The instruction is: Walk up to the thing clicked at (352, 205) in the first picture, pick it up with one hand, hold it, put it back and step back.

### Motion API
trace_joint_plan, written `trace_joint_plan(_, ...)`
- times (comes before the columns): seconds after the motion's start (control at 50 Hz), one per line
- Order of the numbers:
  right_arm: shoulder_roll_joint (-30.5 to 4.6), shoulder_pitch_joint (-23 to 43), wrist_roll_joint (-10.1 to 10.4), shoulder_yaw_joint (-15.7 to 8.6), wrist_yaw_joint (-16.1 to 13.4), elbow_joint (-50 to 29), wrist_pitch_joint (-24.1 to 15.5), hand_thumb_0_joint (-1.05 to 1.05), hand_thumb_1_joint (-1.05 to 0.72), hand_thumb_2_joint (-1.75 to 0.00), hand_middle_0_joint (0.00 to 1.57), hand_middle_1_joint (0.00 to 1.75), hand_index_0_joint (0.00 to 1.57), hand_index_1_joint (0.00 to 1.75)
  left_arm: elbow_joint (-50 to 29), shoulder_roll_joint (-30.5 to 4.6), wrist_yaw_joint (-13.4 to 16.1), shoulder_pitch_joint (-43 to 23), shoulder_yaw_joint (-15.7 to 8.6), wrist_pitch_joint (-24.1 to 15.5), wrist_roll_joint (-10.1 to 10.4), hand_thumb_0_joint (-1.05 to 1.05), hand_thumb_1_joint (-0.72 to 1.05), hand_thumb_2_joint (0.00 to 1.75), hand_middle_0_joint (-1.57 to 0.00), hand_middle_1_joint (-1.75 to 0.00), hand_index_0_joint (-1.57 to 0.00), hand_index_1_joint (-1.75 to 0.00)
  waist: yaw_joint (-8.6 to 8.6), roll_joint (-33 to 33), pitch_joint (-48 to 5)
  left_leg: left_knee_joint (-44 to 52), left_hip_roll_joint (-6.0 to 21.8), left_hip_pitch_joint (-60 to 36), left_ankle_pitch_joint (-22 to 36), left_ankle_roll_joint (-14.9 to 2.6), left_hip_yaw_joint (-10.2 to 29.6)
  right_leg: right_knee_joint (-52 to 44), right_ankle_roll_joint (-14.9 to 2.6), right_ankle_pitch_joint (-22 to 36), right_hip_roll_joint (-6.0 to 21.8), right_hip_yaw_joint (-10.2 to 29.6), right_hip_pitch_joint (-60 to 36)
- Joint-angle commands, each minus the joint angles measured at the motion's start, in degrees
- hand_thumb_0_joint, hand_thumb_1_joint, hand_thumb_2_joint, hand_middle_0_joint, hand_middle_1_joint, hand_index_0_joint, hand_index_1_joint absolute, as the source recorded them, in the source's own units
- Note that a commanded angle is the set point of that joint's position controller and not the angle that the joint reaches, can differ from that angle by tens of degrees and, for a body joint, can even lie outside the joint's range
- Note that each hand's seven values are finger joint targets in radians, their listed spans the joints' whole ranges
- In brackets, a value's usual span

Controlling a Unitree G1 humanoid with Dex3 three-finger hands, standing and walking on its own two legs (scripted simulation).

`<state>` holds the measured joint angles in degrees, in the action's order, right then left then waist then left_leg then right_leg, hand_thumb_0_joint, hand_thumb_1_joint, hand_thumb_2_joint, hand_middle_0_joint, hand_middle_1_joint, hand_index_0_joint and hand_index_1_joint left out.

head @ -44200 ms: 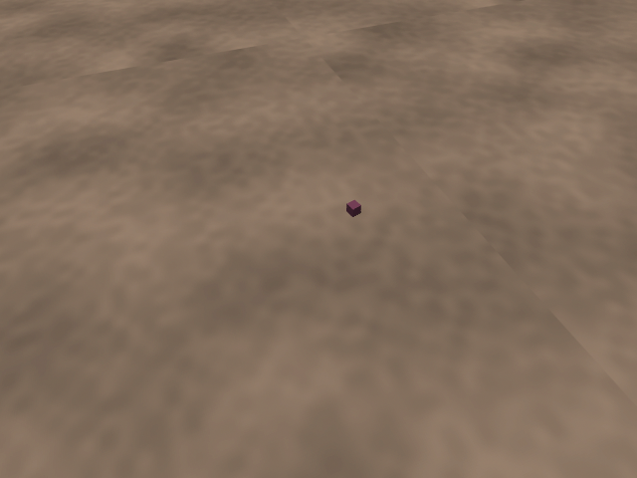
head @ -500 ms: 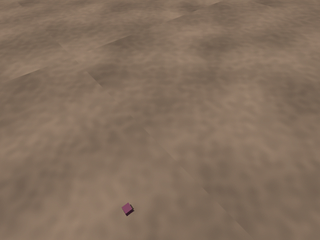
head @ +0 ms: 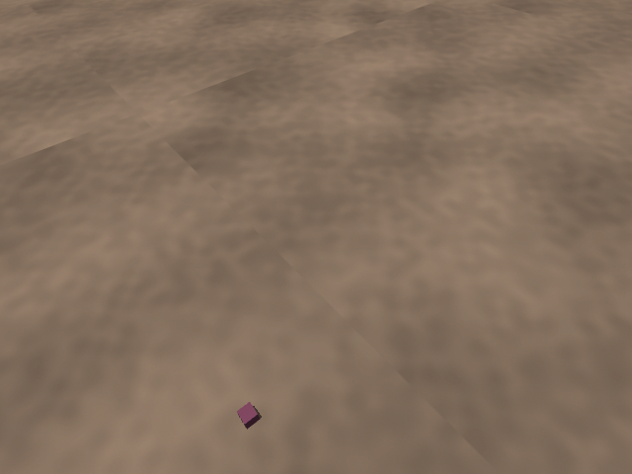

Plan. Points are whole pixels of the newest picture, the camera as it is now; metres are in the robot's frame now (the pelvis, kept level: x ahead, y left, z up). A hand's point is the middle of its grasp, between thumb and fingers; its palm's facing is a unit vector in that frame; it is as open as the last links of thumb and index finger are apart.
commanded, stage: stand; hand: left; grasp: from above
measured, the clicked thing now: (248, 415) +0.45 +0.24 -0.76
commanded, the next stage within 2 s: step back in 0.14 s
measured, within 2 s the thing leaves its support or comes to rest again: neither
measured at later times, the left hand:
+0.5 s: hand out of the picture +0.08 +0.31 -0.18, palm faces -0.03 -0.93 -0.37, open 7.4 cm
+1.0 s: hand out of the picture -0.02 +0.29 -0.16, palm faces -0.09 -0.92 -0.39, open 7.4 cm
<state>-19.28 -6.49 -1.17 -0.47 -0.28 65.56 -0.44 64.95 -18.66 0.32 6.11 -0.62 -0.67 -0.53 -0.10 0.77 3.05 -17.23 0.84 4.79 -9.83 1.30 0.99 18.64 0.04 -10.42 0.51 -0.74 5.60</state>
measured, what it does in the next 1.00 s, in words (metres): walks backwards: right foot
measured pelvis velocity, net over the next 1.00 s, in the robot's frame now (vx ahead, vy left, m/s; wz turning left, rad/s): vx -0.15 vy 0.04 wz -0.10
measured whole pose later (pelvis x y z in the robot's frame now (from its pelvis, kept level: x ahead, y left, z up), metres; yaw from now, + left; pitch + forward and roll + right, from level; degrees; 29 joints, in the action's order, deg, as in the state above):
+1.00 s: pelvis -0.15 +0.04 -0.02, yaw -6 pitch -3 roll +2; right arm -21.2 -7.3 -0.1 -2.6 -0.3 51.4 2.9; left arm 48.5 -20.3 0.4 8.7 -3.7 2.3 -1.7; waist 0.6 -0.6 9.3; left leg -60.3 -6.3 24.0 -29.7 -0.2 4.3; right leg 34.5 -1.5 -15.0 -0.3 3.6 16.9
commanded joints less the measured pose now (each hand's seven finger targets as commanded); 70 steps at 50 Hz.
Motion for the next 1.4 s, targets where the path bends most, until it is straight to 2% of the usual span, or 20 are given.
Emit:
trace_joint_plan(0.0, -11.6, 2.0, 0.3, -2.2, -0.5, -3.1, -1.1, 0.00, -0.90, -0.90, 0.20, 0.30, 0.20, 0.30, -3.4, -12.1, 0.7, -1.8, -2.3, -1.2, -0.2, 0.00, 0.90, 0.90, -0.20, -0.30, -0.20, -0.30, 0.19, -1.7, -3.5, 1.9, 6.3, -0.3, 7.3, -1.96, 4.4, -3.1, -0.98, 7.7, 6.5, 5.3, 0.1)
trace_joint_plan(0.1, -11.5, 1.6, 0.3, -2.1, -0.4, -3.3, -1.0, 0.00, -0.90, -0.90, 0.20, 0.30, 0.20, 0.30, -3.4, -12.4, 0.6, -2.0, -2.4, -1.2, 0.0, 0.00, 0.90, 0.90, -0.20, -0.30, -0.20, -0.30, -0.07, -1.0, -2.9, 2.5, 6.1, 1.0, 4.4, -2.08, 4.3, -3.2, -1.16, 6.2, 6.6, 5.8, 0.0)
trace_joint_plan(0.18, -12.4, 1.7, 1.1, -3.1, -0.1, -5.9, 0.6, 0.00, -0.90, -0.90, 0.20, 0.30, 0.20, 0.30, -6.5, -17.4, 1.3, 0.0, -5.8, -0.4, 0.8, 0.00, 0.90, 0.90, -0.20, -0.30, -0.20, -0.30, 0.04, -4.5, -1.6, -12.0, 2.3, 4.3, 9.9, -2.84, 1.4, 0.8, -5.29, 21.2, 9.2, 9.4, 4.4)
trace_joint_plan(0.28, -12.2, -3.1, 0.7, -4.1, 0.3, -8.2, 2.3, 0.00, -0.90, -0.90, 0.20, 0.30, 0.20, 0.30, -12.8, -18.6, 1.4, -5.2, -6.6, 0.4, -0.8, 0.00, 0.90, 0.90, -0.20, -0.30, -0.20, -0.30, -0.94, -11.6, -7.2, -29.2, -2.7, 8.2, -18.5, -2.97, 0.6, 2.1, -13.84, 22.1, 18.5, 16.5, 6.3)
trace_joint_plan(0.32, -12.4, -4.4, 0.9, -4.5, 0.5, -9.0, 2.3, 0.00, -0.90, -0.90, 0.20, 0.30, 0.20, 0.30, -14.2, -17.9, 1.3, -6.6, -6.3, 0.9, -0.9, 0.00, 0.90, 0.90, -0.20, -0.30, -0.20, -0.30, -1.75, -11.4, -7.5, -25.9, -1.5, 7.8, -16.8, -3.74, 1.7, 5.7, -12.29, 21.7, 16.5, 13.1, 7.2)
trace_joint_plan(0.36, -13.2, -4.5, 0.6, -4.7, 0.1, -9.8, 1.4, 0.00, -0.90, -0.90, 0.20, 0.30, 0.20, 0.30, -15.2, -16.0, 1.2, -6.2, -5.7, 1.7, -0.3, 0.00, 0.90, 0.90, -0.20, -0.30, -0.20, -0.30, -2.00, -5.4, -7.9, -13.0, 1.5, 6.7, 7.4, -4.02, 2.6, 12.8, -7.11, 18.6, 10.2, 8.1, 6.2)
trace_joint_plan(0.4, -18.9, -3.6, -0.5, -6.3, -0.3, -11.1, 0.9, 0.00, -0.90, -0.90, 0.20, 0.30, 0.20, 0.30, -17.1, -12.4, 1.4, -5.9, -4.8, 2.4, 0.5, 0.00, 0.90, 0.90, -0.20, -0.30, -0.20, -0.30, -1.60, 9.4, -6.2, -3.8, 12.9, 0.1, 31.0, -7.64, 16.9, 27.4, -2.03, -3.9, -3.9, 3.2, 17.4)
trace_joint_plan(0.44, -18.8, -4.5, -0.8, -6.5, -0.8, -12.0, 0.7, 0.00, -0.90, -0.90, 0.20, 0.30, 0.20, 0.30, -16.6, -11.8, 1.9, -1.4, -4.7, 3.3, 0.1, 0.00, 0.90, 0.90, -0.20, -0.30, -0.20, -0.30, -0.89, 7.0, -7.0, -7.6, 16.4, -4.7, 43.4, -11.03, 17.0, 37.3, -2.01, -24.7, -6.3, 8.8, 22.9)
trace_joint_plan(0.56, -15.3, 0.6, -0.3, -5.8, -2.2, -16.3, 0.6, 0.00, -0.90, -0.90, 0.20, 0.30, 0.20, 0.30, -16.8, -13.2, 1.9, 1.1, -5.3, 3.4, 0.0, 0.00, 0.90, 0.90, -0.20, -0.30, -0.20, -0.30, 0.58, 6.8, -6.8, -10.3, 12.6, -5.3, 35.9, -12.13, 10.7, 46.2, -0.88, -17.0, -5.9, 10.8, 24.8)
trace_joint_plan(0.74, -16.5, -2.1, 0.2, -6.6, -1.7, -18.5, 1.1, 0.00, -0.90, -0.90, 0.20, 0.30, 0.20, 0.30, -19.0, -12.8, 1.1, 2.2, -6.2, 2.1, -0.8, 0.00, 0.90, 0.90, -0.20, -0.30, -0.20, -0.30, -1.55, 6.8, -6.6, -12.2, 13.3, -2.1, 21.9, -13.20, 10.2, 22.1, 0.06, -14.6, -1.9, 4.4, 15.0)
trace_joint_plan(0.82, -15.4, 0.7, 1.1, -6.0, -1.1, -19.4, 1.5, 0.00, -0.90, -0.90, 0.20, 0.30, 0.20, 0.30, -17.3, -14.6, 0.9, 6.4, -7.1, 1.2, -1.8, 0.00, 0.90, 0.90, -0.20, -0.30, -0.20, -0.30, 0.54, 0.0, -7.8, -17.6, 9.1, 11.2, 6.6, -7.87, 7.9, 8.0, -3.35, 6.6, 1.2, 8.2, 1.1)
trace_joint_plan(0.86, -12.5, 2.3, 1.5, -5.3, -1.1, -19.8, 1.8, 0.00, -0.90, -0.90, 0.20, 0.30, 0.20, 0.30, -19.4, -21.0, 0.6, 3.3, -8.2, 1.3, -1.3, 0.00, 0.90, 0.90, -0.20, -0.30, -0.20, -0.30, 1.85, -16.6, -3.8, -34.1, -5.7, 16.7, -18.2, -1.93, -0.5, 0.8, -16.38, 11.4, 18.1, 29.2, 9.8)
trace_joint_plan(0.88, -13.9, 0.5, 1.0, -5.9, -1.3, -19.0, 2.3, 0.00, -0.90, -0.90, 0.20, 0.30, 0.20, 0.30, -21.8, -21.6, 0.7, -0.3, -8.4, 1.1, -1.9, 0.00, 0.90, 0.90, -0.20, -0.30, -0.20, -0.30, 1.58, -17.2, -1.1, -45.6, -5.5, 13.7, -27.2, -1.03, 3.9, -1.0, -19.64, 10.7, 22.4, 33.7, 17.8)
trace_joint_plan(0.96, -13.5, -3.9, 1.5, -5.3, -0.8, -16.9, 2.0, 0.00, -0.90, -0.90, 0.20, 0.30, 0.20, 0.30, -23.6, -15.2, 1.4, -3.3, -7.4, 1.3, -1.2, 0.00, 0.90, 0.90, -0.20, -0.30, -0.20, -0.30, -0.29, -8.1, -1.1, -50.2, -8.4, 18.7, -19.9, -0.88, 6.6, 3.3, -13.74, 15.2, 12.4, 16.8, 11.7)
trace_joint_plan(1.08, -12.4, -5.6, 1.2, -4.2, -1.6, -18.8, 0.7, 0.00, -0.90, -0.90, 0.20, 0.30, 0.20, 0.30, -24.6, -15.2, 1.3, 2.0, -7.3, 2.3, -1.8, 0.00, 0.90, 0.90, -0.20, -0.30, -0.20, -0.30, 1.93, -12.5, -8.9, -24.7, -2.6, 20.8, -20.3, 0.03, 3.0, 10.5, -12.22, 22.1, 11.7, 15.0, -7.7)
trace_joint_plan(1.16, -13.5, -8.7, -0.8, -5.8, -1.6, -17.2, -0.1, 0.00, -0.90, -0.90, 0.20, 0.30, 0.20, 0.30, -25.7, -14.4, 0.5, 0.9, -6.4, 4.2, -0.2, 0.00, 0.90, 0.90, -0.20, -0.30, -0.20, -0.30, -0.01, -9.0, -8.4, -1.8, 0.0, 4.3, 3.7, -1.73, 3.3, 18.7, -5.83, 10.3, 6.6, 10.8, 5.6)
trace_joint_plan(1.2, -24.6, -4.8, -1.6, -8.0, -0.9, -19.3, 0.1, 0.00, -0.90, -0.90, 0.20, 0.30, 0.20, 0.30, -26.7, -13.5, 1.0, -1.1, -6.5, 4.1, -0.5, 0.00, 0.90, 0.90, -0.20, -0.30, -0.20, -0.30, -1.43, 12.1, -4.8, -0.6, 20.5, 6.9, 13.4, -12.66, 27.7, 35.3, -0.59, -24.5, -6.4, 6.3, 22.6)
trace_joint_plan(1.22, -25.3, -3.7, -1.2, -8.3, -1.1, -20.1, -0.2, 0.00, -0.90, -0.90, 0.20, 0.30, 0.20, 0.30, -26.7, -15.1, 1.6, -4.2, -7.3, 3.9, -1.3, 0.00, 0.90, 0.90, -0.20, -0.30, -0.20, -0.30, -3.75, 13.2, -2.7, 1.4, 24.7, 14.1, 10.7, -18.43, 33.5, 44.8, -0.24, -26.2, -5.2, 12.2, 19.5)
trace_joint_plan(1.3, -16.0, 1.8, -1.1, -5.9, -1.9, -21.0, -0.5, 0.00, -0.90, -0.90, 0.20, 0.30, 0.20, 0.30, -22.7, -14.3, 0.9, 4.9, -7.5, 4.0, 0.0, 0.00, 0.90, 0.90, -0.20, -0.30, -0.20, -0.30, 3.33, 4.9, -2.3, -6.9, 10.7, 3.0, 23.9, -10.08, 9.9, 53.4, -1.13, -15.5, -7.7, 14.2, 26.8)
trace_joint_plan(1.38, -15.4, -4.4, -0.3, -6.3, -2.1, -20.6, -0.3, 0.00, -0.90, -0.90, 0.20, 0.30, 0.20, 0.30, -23.4, -13.2, 0.8, 3.4, -7.5, 3.7, -0.7, 0.00, 0.90, 0.90, -0.20, -0.30, -0.20, -0.30, -0.70, 6.1, -3.8, -8.6, 11.3, -3.8, 23.3, -12.16, 11.4, 48.3, 1.83, -15.3, -7.2, 12.4, 27.0)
